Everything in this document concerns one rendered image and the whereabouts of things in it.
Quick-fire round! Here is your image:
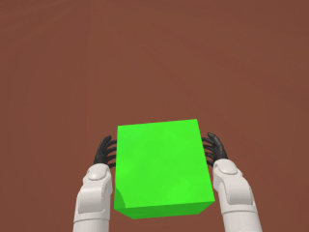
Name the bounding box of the robot right forearm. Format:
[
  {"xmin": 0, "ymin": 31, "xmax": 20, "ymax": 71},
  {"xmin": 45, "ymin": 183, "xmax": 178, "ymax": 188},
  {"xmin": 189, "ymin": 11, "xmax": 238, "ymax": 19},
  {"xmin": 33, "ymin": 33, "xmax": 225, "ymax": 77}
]
[{"xmin": 212, "ymin": 159, "xmax": 263, "ymax": 232}]

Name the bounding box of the robot left forearm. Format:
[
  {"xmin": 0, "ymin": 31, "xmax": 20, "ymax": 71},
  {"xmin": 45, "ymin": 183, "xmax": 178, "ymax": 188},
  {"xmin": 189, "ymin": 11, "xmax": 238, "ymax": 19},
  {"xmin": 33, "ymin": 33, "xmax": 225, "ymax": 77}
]
[{"xmin": 72, "ymin": 163, "xmax": 113, "ymax": 232}]

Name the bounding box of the robot left hand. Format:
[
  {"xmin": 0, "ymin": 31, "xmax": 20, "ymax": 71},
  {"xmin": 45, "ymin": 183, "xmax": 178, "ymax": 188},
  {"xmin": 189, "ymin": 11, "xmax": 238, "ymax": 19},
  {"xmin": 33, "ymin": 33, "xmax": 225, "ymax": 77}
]
[{"xmin": 93, "ymin": 135, "xmax": 117, "ymax": 168}]

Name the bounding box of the carton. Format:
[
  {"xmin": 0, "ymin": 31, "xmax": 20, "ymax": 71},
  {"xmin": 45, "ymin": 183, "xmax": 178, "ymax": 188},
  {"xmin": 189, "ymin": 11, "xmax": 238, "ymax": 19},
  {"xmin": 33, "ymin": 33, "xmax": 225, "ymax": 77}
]
[{"xmin": 114, "ymin": 119, "xmax": 215, "ymax": 219}]

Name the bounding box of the robot right hand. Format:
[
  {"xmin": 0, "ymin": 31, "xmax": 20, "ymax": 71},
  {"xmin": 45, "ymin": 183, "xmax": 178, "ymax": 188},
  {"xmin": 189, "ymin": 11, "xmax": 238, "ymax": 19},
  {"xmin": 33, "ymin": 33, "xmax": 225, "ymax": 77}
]
[{"xmin": 201, "ymin": 132, "xmax": 228, "ymax": 167}]

